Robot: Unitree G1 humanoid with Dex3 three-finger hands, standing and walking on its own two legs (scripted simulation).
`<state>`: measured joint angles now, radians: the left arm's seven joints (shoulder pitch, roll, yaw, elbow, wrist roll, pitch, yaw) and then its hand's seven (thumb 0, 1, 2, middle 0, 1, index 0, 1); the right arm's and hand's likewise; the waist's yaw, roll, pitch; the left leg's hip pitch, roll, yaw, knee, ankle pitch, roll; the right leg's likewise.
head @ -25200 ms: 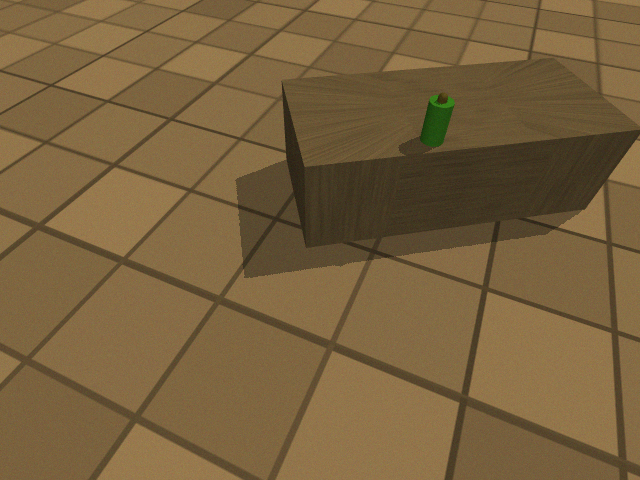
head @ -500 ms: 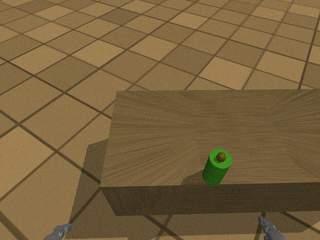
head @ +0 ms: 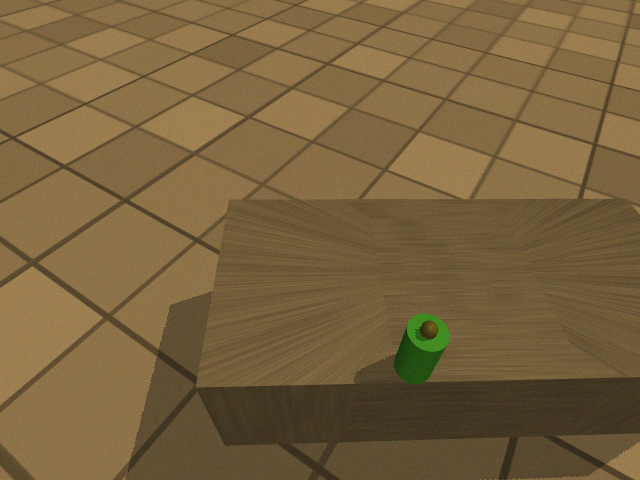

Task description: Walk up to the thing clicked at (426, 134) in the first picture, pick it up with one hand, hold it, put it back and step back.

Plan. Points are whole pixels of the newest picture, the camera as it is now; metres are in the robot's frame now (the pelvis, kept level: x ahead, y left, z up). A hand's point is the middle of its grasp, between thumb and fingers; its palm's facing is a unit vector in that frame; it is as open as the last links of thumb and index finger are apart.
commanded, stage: stand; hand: right
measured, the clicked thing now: (421, 347) +0.43 -0.21 -0.27
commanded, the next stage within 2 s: step back in 1.90 s
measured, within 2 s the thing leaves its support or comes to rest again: neither
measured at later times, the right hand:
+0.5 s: hand out of the picture +0.05 -0.24 -0.16, palm faces -0.02 +0.94 -0.34, open 7.4 cm
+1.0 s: hand out of the picture +0.08 -0.24 -0.15, palm faces -0.01 +0.94 -0.35, open 7.4 cm
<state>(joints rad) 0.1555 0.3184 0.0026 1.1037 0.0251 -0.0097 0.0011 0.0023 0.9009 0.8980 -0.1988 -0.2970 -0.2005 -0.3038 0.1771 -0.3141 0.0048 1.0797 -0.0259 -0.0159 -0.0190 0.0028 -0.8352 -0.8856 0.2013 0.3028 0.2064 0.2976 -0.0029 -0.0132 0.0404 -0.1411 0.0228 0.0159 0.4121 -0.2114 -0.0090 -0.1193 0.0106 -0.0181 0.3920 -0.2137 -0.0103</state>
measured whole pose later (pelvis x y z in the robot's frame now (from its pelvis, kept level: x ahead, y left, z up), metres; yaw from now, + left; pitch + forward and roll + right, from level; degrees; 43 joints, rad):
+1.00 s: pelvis +0.01 +0.01 +0.01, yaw +0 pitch -3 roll +0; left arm 0.11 0.34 0.00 1.17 0.02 -0.01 0.00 0.00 0.90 0.90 -0.20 -0.30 -0.20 -0.30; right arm 0.10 -0.33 0.00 1.16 -0.02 -0.01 -0.01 0.00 -0.90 -0.90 0.20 0.30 0.21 0.30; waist 0.00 -0.01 0.05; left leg -0.09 0.00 0.03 0.31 -0.18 0.01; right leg -0.07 -0.01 -0.01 0.30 -0.18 0.01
